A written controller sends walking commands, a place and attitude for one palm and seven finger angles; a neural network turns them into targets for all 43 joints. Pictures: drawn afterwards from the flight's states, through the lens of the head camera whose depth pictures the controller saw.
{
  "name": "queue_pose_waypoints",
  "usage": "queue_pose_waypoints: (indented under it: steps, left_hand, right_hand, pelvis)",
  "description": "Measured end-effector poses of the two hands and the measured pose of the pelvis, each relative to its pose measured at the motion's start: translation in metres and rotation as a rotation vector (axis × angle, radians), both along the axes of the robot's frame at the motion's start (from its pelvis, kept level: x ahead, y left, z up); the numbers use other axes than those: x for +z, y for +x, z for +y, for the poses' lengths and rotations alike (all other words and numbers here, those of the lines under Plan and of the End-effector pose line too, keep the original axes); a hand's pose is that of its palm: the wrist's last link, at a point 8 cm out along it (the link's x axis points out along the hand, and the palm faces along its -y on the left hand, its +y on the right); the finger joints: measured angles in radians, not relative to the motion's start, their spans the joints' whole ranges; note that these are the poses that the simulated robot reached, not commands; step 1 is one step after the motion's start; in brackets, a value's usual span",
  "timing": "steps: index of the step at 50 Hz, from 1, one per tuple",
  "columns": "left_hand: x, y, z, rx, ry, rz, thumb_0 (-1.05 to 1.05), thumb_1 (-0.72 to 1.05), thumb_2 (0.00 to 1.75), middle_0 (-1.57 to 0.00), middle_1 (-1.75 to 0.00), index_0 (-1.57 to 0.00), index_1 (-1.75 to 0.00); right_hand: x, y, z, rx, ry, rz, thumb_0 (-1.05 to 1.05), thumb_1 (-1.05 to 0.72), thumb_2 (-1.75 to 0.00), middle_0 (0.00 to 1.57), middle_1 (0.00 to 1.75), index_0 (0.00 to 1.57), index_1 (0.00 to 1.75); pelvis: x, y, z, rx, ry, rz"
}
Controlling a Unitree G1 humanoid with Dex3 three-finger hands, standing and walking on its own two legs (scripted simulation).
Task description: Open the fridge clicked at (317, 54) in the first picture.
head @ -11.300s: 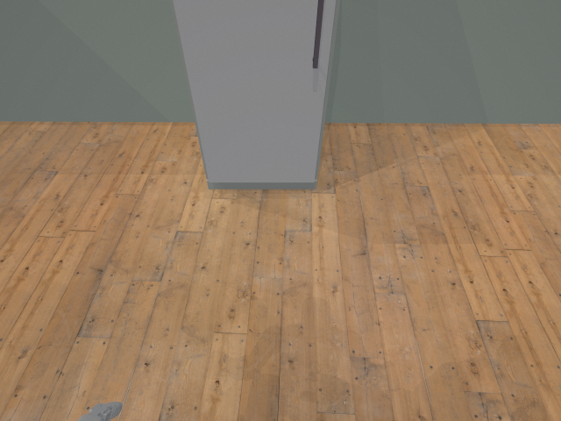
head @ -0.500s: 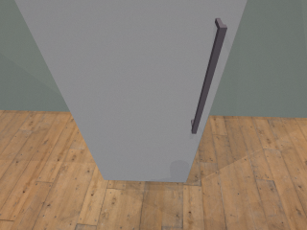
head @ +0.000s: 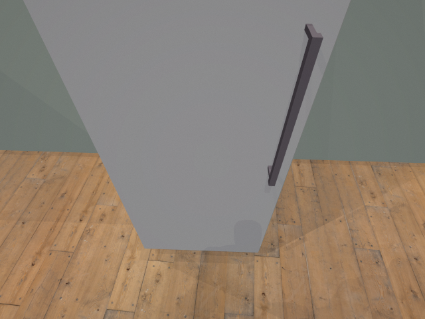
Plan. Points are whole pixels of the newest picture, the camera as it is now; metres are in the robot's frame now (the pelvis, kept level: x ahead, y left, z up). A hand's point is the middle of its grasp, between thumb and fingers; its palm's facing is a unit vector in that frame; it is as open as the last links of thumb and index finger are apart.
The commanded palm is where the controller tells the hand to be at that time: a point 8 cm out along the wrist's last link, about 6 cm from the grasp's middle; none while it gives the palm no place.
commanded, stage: raise the hand to about handle height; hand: right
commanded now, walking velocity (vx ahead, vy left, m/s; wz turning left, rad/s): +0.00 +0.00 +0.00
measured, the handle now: (286, 123) +0.48 -0.13 +0.12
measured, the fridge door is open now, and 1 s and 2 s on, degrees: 0 0 0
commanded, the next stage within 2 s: none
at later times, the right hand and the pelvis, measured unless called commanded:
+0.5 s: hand out of the picture +0.13 -0.20 -0.03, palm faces +0.23 +0.97 -0.09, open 9.2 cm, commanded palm +0.13 -0.24 -0.01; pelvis +0.00 +0.03 -0.06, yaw -3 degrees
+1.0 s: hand (364, 274) +0.21 -0.24 +0.03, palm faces +0.05 +1.00 -0.07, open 12.3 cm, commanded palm +0.18 -0.29 +0.05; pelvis +0.00 +0.00 -0.04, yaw -2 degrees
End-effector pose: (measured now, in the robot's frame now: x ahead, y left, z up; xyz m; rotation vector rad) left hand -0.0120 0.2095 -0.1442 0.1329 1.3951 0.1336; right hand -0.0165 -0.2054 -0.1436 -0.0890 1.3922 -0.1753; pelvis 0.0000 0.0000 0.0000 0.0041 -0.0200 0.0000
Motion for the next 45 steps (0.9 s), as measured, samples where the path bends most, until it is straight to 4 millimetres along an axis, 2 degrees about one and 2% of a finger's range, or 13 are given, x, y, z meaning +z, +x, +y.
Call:
queue_pose_waypoints:
  steps: [2, 5, 9, 12, 16, 20, 24, 27, 30, 34, 37, 41, 45]
  left_hand:
    - [0.005, 0.014, 0.011, -0.015, 0.04, -0.127, 0.03, 0.94, 0.9, -0.2, -0.3, -0.2, -0.3]
    - [0.011, 0.048, 0.028, -0.016, 0.072, -0.34, 0.03, 0.94, 0.9, -0.21, -0.3, -0.2, -0.3]
    - [0.026, 0.107, 0.046, -0.045, 0.114, -0.62, 0.03, 0.93, 0.9, -0.2, -0.3, -0.2, -0.3]
    - [0.045, 0.148, 0.054, -0.066, 0.133, -0.771, 0.02, 0.92, 0.9, -0.2, -0.3, -0.2, -0.3]
    - [0.072, 0.191, 0.061, -0.131, 0.153, -0.879, 0.02, 0.91, 0.9, -0.2, -0.3, -0.2, -0.3]
    - [0.081, 0.225, 0.061, -0.203, 0.166, -0.912, 0.02, 0.91, 0.9, -0.2, -0.3, -0.2, -0.3]
    - [0.068, 0.246, 0.048, -0.267, 0.138, -0.915, 0.01, 0.91, 0.9, -0.2, -0.3, -0.2, -0.3]
    - [0.046, 0.248, 0.032, -0.304, 0.085, -0.898, 0.01, 0.91, 0.9, -0.2, -0.3, -0.2, -0.3]
    - [0.022, 0.237, 0.015, -0.303, 0.025, -0.861, 0.01, 0.91, 0.9, -0.2, -0.3, -0.2, -0.3]
    - [0.004, 0.205, 0.006, -0.22, -0.024, -0.773, 0.02, 0.91, 0.9, -0.21, -0.3, -0.2, -0.3]
    - [0.005, 0.178, 0.011, -0.133, -0.012, -0.71, 0.02, 0.9, 0.9, -0.21, -0.3, -0.21, -0.3]
    - [0.013, 0.151, 0.028, -0.052, 0.048, -0.659, 0.02, 0.9, 0.9, -0.21, -0.31, -0.21, -0.3]
    - [0.021, 0.142, 0.044, -0.072, 0.109, -0.63, 0.02, 0.9, 0.9, -0.21, -0.3, -0.2, -0.3]
  right_hand:
    - [0.024, 0.029, -0.023, -0.057, -0.077, -0.172, 0.06, -0.96, -0.89, 0.2, 0.3, 0.21, 0.31]
    - [0.076, 0.093, -0.043, -0.06, -0.183, -0.543, 0.07, -0.95, -0.88, 0.2, 0.32, 0.21, 0.32]
    - [0.15, 0.179, -0.022, 0.021, -0.143, -1.052, 0.05, -0.88, -0.86, 0.2, 0.35, 0.2, 0.36]
    - [0.17, 0.213, 0.006, 0.079, 0.013, -1.327, 0.03, -0.81, -0.84, 0.2, 0.39, 0.2, 0.39]
    - [0.142, 0.203, 0.023, 0.164, 0.162, -1.397, 0.01, -0.7, -0.8, 0.21, 0.44, 0.22, 0.45]
    - [0.1, 0.154, 0.001, 0.126, 0.106, -1.201, 0.01, -0.6, -0.76, 0.23, 0.5, 0.23, 0.51]
    - [0.114, 0.113, -0.036, 0.036, -0.087, -1.21, 0.01, -0.5, -0.72, 0.23, 0.56, 0.24, 0.57]
    - [0.145, 0.114, -0.046, 0.04, -0.168, -1.386, 0.01, -0.43, -0.69, 0.23, 0.61, 0.24, 0.61]
    - [0.164, 0.141, -0.035, 0.139, -0.112, -1.53, 0.01, -0.35, -0.67, 0.23, 0.65, 0.24, 0.65]
    - [0.154, 0.189, -0.018, 0.326, 0.079, -1.421, 0.01, -0.26, -0.63, 0.24, 0.71, 0.24, 0.71]
    - [0.148, 0.209, -0.024, 0.33, 0.142, -1.27, 0.01, -0.19, -0.6, 0.25, 0.75, 0.25, 0.76]
    - [0.168, 0.21, -0.054, 0.165, 0.044, -1.293, 0.0, -0.1, -0.56, 0.26, 0.82, 0.27, 0.82]
    - [0.192, 0.199, -0.08, 0.111, -0.082, -1.393, 0.0, -0.01, -0.52, 0.26, 0.87, 0.27, 0.88]
  pelvis:
    - [-0.003, -0.001, 0.001, 0.001, -0.007, -0.008]
    - [-0.007, 0.0, -0.001, -0.021, -0.01, 0.004]
    - [-0.015, -0.002, -0.003, -0.035, -0.007, 0.034]
    - [-0.026, -0.004, 0.003, -0.015, -0.015, 0.084]
    - [-0.04, -0.004, 0.014, 0.001, -0.022, 0.121]
    - [-0.052, -0.002, 0.022, -0.008, -0.015, 0.144]
    - [-0.06, -0.002, 0.025, -0.04, 0.013, 0.172]
    - [-0.067, -0.006, 0.025, -0.068, 0.036, 0.185]
    - [-0.072, -0.012, 0.024, -0.076, 0.046, 0.197]
    - [-0.068, -0.014, 0.023, -0.059, 0.033, 0.202]
    - [-0.058, -0.01, 0.021, -0.038, 0.017, 0.192]
    - [-0.047, -0.001, 0.017, -0.018, 0.01, 0.174]
    - [-0.042, 0.003, 0.011, -0.026, 0.016, 0.169]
